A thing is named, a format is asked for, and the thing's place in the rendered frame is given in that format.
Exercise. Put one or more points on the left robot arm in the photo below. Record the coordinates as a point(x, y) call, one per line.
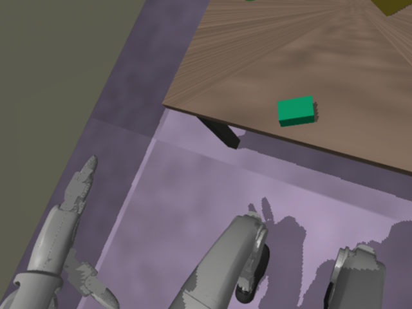
point(37, 290)

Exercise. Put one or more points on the left robot foot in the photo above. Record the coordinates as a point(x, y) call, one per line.
point(245, 296)

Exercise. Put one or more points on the coffee table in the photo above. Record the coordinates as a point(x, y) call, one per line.
point(353, 60)

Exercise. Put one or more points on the left robot hand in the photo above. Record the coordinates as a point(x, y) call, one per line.
point(53, 250)

